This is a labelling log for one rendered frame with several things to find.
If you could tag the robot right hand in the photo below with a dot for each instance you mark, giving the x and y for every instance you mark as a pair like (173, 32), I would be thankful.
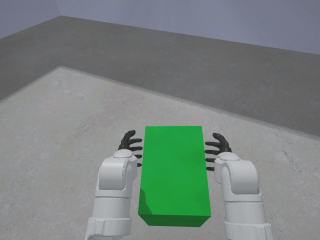
(223, 147)

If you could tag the robot left forearm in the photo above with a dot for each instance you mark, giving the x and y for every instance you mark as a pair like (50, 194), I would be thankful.
(111, 211)

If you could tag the robot left hand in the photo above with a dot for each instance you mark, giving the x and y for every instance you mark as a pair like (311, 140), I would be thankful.
(126, 142)

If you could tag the robot right forearm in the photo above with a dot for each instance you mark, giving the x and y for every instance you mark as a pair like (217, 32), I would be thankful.
(242, 194)

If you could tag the carton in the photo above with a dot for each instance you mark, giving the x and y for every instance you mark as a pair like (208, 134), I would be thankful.
(174, 188)

